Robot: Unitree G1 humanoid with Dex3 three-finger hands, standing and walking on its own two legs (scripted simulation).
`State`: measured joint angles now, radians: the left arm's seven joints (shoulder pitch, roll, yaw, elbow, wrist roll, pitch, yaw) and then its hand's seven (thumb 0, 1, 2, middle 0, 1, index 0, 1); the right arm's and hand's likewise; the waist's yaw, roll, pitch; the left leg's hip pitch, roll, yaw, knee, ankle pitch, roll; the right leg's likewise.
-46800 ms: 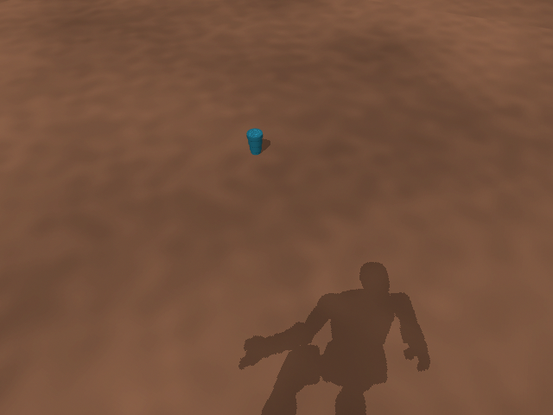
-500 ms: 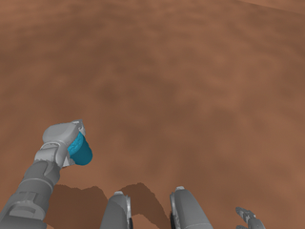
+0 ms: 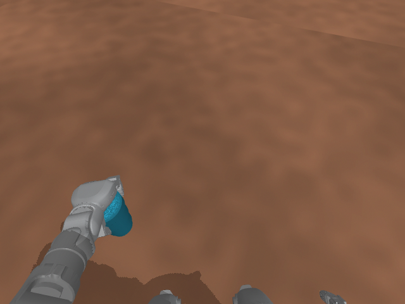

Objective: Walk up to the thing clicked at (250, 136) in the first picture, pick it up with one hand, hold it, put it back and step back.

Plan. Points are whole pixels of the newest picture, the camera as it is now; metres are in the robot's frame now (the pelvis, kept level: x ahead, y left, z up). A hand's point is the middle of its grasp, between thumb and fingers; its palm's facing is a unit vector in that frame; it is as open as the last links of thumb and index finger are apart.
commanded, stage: hold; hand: left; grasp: from above
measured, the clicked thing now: (113, 216) +0.35 +0.22 -0.12
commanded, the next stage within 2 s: crouch in 2.00 s
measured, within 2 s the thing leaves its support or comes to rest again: neither
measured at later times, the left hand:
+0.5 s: hand (94, 204) +0.34 +0.22 -0.02, palm faces -0.45 -0.06 -0.89, open 11.2 cm
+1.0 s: hand (94, 213) +0.31 +0.21 +0.00, palm faces -0.45 -0.06 -0.89, open 11.2 cm
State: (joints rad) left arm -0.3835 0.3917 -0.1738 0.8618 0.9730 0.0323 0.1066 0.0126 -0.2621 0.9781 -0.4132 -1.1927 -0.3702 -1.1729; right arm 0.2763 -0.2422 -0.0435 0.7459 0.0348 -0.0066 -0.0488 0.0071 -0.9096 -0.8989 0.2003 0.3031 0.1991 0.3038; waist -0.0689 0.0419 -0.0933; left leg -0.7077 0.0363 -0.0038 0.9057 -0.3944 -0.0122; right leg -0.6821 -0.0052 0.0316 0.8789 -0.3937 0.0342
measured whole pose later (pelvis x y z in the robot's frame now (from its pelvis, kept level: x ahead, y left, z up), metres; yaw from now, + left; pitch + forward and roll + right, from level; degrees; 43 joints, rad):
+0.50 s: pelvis +0.02 +0.00 +0.03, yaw +0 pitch +7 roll +0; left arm -0.31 0.39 -0.19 0.76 0.99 0.01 0.03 0.01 -0.27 0.97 -0.43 -1.18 -0.38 -1.16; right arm 0.25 -0.26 -0.06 0.71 0.04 0.03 -0.04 0.01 -0.90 -0.90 0.20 0.30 0.20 0.30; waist -0.03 0.05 -0.08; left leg -0.48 0.03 0.01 0.71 -0.35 -0.01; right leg -0.47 -0.02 0.04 0.69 -0.35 0.04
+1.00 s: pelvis +0.01 +0.00 +0.03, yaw -1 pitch +3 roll +0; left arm -0.25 0.40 -0.19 0.65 0.98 0.00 -0.04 0.01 -0.26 0.96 -0.43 -1.18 -0.38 -1.16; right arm 0.23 -0.26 -0.04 0.68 0.06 0.04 -0.05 0.01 -0.91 -0.90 0.20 0.30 0.20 0.30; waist -0.01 0.06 -0.04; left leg -0.39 0.03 0.02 0.62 -0.29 -0.02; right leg -0.40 -0.02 0.05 0.64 -0.30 0.03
